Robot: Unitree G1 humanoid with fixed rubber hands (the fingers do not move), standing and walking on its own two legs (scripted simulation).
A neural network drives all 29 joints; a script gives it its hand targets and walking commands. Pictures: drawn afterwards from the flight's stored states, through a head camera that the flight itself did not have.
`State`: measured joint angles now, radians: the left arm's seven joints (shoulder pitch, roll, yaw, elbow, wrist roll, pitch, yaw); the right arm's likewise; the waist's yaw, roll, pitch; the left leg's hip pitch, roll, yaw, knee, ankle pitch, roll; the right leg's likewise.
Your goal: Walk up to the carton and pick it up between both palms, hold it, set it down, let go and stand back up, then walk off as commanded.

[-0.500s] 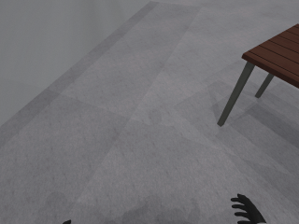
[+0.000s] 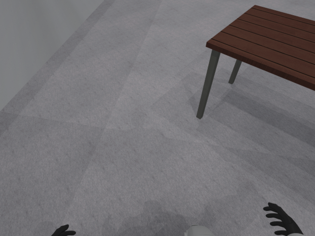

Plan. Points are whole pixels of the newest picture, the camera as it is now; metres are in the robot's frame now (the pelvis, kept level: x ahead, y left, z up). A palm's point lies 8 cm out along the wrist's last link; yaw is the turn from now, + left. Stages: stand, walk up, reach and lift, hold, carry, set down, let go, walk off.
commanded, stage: walk up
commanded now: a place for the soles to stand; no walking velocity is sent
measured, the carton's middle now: out of the picture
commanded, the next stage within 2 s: none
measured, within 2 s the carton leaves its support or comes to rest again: neither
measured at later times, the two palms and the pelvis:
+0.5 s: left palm (107, 189) +0.26 +0.17 -0.11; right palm out of the picture +0.08 -0.42 -0.06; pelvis +0.08 -0.07 -0.01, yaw -17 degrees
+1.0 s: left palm (159, 154) +0.38 +0.00 -0.11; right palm out of the picture +0.07 -0.54 -0.08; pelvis +0.15 -0.21 -0.01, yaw -28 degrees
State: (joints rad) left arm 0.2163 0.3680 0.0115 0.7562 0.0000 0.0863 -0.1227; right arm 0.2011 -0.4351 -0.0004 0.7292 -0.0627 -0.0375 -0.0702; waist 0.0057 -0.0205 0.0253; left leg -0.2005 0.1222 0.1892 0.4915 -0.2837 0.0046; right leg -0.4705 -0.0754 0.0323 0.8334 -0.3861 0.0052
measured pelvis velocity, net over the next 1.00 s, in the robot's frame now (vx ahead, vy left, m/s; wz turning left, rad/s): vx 0.15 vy -0.21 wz -0.49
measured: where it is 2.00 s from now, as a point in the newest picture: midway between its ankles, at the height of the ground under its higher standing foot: (237, 224)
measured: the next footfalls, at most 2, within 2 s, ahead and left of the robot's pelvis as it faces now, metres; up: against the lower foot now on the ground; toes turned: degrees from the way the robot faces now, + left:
right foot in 0.08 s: +0.09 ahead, -0.18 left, +0.00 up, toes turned -5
left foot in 0.40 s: +0.17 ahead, +0.01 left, +0.00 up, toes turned -7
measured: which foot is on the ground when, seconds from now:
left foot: down 0.00-0.08, up 0.10-0.38, down 0.40-0.82, up 0.84-1.00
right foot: up 0.00-0.06, down 0.08-0.40, up 0.42-0.80, down 0.82-1.00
